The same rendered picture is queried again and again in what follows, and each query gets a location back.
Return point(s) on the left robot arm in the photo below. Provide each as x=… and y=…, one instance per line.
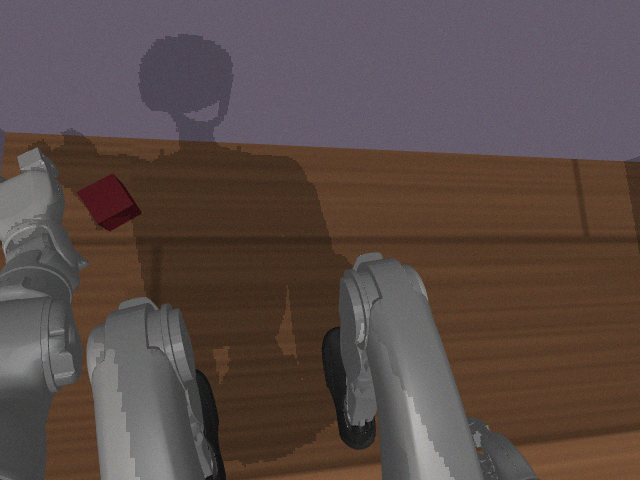
x=40, y=348

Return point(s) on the left robot foot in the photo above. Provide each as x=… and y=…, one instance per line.
x=211, y=422

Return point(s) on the right robot foot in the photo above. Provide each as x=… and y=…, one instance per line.
x=353, y=436

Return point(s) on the cube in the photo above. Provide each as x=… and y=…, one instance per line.
x=109, y=202

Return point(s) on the left robot hand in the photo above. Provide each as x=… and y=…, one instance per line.
x=33, y=195

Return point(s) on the right robot hand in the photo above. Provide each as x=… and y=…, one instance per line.
x=500, y=460

